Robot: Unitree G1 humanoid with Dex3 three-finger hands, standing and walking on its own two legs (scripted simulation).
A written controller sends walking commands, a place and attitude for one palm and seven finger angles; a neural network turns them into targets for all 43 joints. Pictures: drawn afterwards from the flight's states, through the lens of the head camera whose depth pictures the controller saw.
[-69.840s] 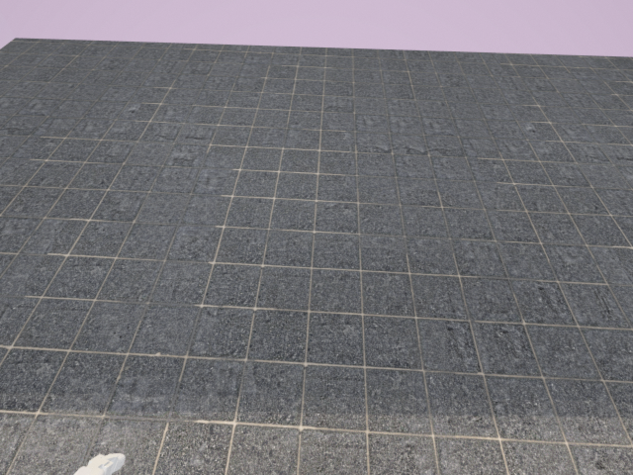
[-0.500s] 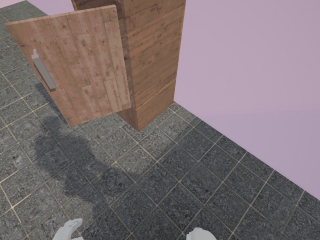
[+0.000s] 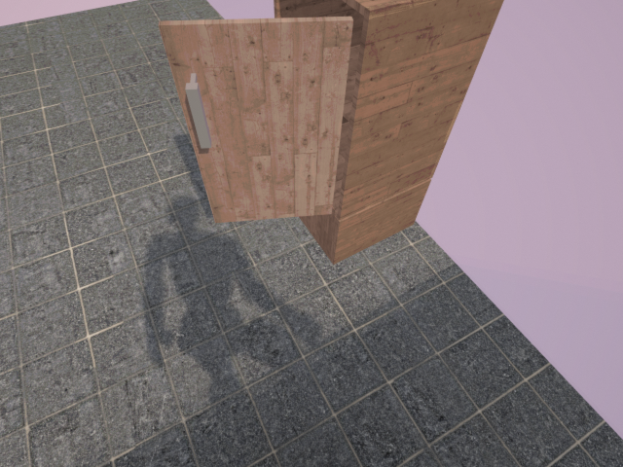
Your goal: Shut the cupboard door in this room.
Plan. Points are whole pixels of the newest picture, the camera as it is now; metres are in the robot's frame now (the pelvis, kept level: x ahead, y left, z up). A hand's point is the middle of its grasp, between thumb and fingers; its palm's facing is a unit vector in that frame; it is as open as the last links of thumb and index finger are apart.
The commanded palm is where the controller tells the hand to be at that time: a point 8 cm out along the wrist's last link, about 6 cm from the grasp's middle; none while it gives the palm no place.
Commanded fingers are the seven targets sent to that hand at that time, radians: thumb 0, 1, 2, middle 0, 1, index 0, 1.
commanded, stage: take the last steps up to it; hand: left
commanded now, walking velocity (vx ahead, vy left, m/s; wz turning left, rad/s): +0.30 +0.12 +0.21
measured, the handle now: (200, 111) +0.77 +0.31 -0.04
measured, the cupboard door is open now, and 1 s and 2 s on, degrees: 66 66 66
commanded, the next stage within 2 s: come to a stop and stand still in 0.90 s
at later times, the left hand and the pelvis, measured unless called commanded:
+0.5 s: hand (200, 410) +0.20 +0.19 -0.16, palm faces +0.09 -0.97 -0.21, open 7.4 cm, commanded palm none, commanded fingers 0.00 0.90 0.90 -0.20 -0.30 -0.20 -0.30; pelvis +0.12 +0.00 -0.01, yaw +5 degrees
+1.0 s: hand (171, 384) +0.24 +0.25 -0.17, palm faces +0.18 -0.97 -0.16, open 7.4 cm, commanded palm none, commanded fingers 0.00 0.90 0.90 -0.20 -0.30 -0.20 -0.30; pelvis +0.30 +0.08 +0.00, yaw +5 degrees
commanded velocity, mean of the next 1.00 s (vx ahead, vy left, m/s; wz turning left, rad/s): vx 0.25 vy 0.07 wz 0.06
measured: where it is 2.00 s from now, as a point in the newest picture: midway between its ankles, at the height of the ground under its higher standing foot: (276, 396)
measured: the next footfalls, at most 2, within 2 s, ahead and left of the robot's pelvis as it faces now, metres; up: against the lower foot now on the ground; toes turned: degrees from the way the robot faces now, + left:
right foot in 0.46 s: +0.23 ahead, -0.11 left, +0.00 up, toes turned -5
left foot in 0.88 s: +0.34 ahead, +0.18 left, +0.00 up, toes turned +14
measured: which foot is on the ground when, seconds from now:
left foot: down 0.00-0.46, up 0.48-0.86, down 0.88-1.00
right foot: down 0.00-0.02, up 0.04-0.44, down 0.46-0.88, up 0.90-1.00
